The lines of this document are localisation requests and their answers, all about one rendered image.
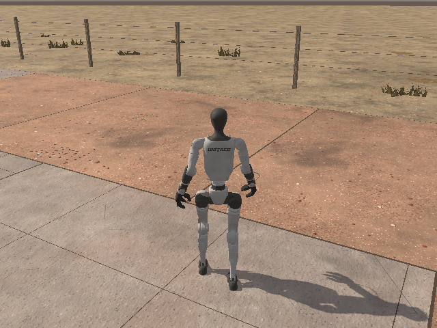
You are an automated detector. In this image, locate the left robot upper arm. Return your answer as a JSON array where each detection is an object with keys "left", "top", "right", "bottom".
[{"left": 186, "top": 138, "right": 205, "bottom": 176}]

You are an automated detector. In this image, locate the humanoid robot head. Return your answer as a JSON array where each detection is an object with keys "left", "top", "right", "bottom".
[{"left": 207, "top": 108, "right": 231, "bottom": 141}]

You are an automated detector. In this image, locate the right robot forearm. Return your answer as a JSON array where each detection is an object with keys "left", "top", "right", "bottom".
[{"left": 244, "top": 164, "right": 256, "bottom": 187}]

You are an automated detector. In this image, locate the right robot upper arm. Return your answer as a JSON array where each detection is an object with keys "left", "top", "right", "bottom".
[{"left": 233, "top": 137, "right": 251, "bottom": 174}]

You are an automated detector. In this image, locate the robot right hand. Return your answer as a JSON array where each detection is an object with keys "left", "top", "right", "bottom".
[{"left": 241, "top": 184, "right": 257, "bottom": 197}]

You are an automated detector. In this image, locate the robot left hand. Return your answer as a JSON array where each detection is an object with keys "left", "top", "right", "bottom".
[{"left": 175, "top": 192, "right": 191, "bottom": 209}]

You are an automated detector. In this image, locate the left robot thigh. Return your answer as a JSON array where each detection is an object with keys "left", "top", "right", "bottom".
[{"left": 195, "top": 190, "right": 209, "bottom": 235}]

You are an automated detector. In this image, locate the left robot forearm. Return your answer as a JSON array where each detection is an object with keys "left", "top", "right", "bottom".
[{"left": 178, "top": 166, "right": 192, "bottom": 195}]

